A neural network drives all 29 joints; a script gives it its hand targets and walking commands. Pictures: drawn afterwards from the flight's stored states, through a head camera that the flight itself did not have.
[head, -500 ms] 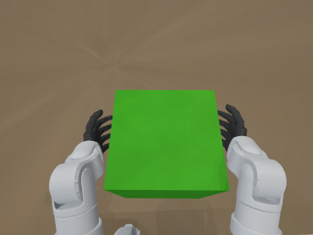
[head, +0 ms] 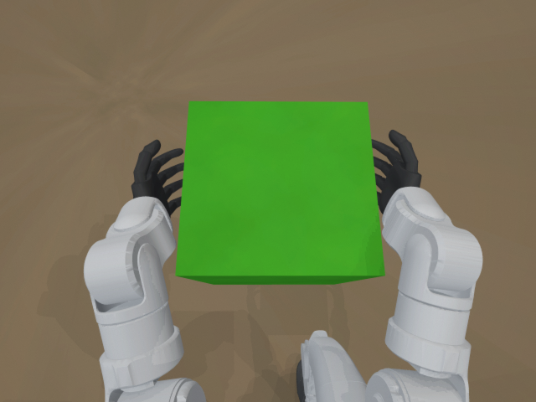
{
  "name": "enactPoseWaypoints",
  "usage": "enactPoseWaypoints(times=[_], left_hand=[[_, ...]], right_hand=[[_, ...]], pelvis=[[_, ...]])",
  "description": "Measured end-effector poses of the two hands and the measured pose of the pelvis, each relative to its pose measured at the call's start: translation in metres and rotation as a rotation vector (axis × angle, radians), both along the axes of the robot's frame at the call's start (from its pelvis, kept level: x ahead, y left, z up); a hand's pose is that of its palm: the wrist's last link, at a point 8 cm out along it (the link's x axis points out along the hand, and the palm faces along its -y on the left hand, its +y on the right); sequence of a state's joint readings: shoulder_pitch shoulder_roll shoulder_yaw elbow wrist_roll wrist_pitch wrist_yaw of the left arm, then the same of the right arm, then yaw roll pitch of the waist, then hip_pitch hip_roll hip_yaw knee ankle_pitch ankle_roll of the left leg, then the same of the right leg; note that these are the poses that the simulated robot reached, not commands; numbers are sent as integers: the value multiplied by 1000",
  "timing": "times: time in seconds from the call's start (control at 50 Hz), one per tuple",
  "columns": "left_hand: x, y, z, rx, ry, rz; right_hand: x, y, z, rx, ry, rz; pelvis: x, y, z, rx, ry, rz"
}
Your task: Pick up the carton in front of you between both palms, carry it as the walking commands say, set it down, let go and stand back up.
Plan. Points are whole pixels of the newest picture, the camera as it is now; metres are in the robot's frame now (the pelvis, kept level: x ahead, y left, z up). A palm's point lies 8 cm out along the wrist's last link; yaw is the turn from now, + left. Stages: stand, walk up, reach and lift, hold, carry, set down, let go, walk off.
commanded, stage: carry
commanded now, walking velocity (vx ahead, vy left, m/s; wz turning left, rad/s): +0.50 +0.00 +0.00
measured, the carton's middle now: (275, 210) +0.37 -0.03 +0.04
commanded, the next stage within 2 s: none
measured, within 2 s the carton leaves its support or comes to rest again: neither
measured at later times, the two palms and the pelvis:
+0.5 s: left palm out of the picture +0.70 +0.14 +0.18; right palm out of the picture +0.71 -0.16 +0.18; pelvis +0.36 -0.01 +0.03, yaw +0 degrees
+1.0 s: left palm out of the picture +1.00 +0.12 +0.21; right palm out of the picture +1.03 -0.18 +0.21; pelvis +0.67 -0.04 +0.07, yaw +0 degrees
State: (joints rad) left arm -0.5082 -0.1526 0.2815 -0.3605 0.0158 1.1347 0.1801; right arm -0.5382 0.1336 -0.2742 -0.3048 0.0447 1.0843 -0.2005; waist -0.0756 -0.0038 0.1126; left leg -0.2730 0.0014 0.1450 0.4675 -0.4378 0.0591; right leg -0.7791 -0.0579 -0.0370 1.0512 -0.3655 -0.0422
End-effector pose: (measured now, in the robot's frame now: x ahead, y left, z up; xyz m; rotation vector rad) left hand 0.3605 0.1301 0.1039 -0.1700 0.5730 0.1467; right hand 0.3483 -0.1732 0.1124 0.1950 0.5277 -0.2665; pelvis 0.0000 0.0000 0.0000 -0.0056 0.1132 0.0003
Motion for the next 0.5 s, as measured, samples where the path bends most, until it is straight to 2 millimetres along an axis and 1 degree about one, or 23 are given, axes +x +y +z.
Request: enactPoseWaypoints(times=[0.06, 0.12, 0.18, 0.26, 0.34, 0.42, 0.46, 0.5], left_hand=[[43, -3, 12, 21, -47, 12], [85, -5, 21, 37, -73, 26], [117, -1, 24, 54, -17, 62], [155, 7, 33, 43, 42, 103], [207, 12, 56, 46, 3, 109], [270, 13, 77, 58, -44, 75], [305, 13, 80, 58, -50, 49], [341, 11, 77, 54, -47, 12]], right_hand=[[50, -2, 10, -2, -45, 30], [106, -3, 14, -15, -70, 91], [152, 2, 17, -28, -18, 152], [203, 12, 26, 4, 37, 177], [253, 17, 45, 13, -3, 174], [306, 16, 63, -11, -47, 146], [334, 15, 68, -25, -52, 131], [360, 14, 68, -33, -48, 111]], pelvis=[[50, -10, -2, -3, 0, 5], [101, -24, -9, -18, -25, 16], [141, -33, 2, -13, -28, 9], [189, -38, 22, 7, -22, 9], [239, -36, 32, 19, -20, 9], [296, -27, 34, 20, -14, 0], [328, -20, 32, 26, -15, -4], [360, -11, 26, 37, -32, -9]])
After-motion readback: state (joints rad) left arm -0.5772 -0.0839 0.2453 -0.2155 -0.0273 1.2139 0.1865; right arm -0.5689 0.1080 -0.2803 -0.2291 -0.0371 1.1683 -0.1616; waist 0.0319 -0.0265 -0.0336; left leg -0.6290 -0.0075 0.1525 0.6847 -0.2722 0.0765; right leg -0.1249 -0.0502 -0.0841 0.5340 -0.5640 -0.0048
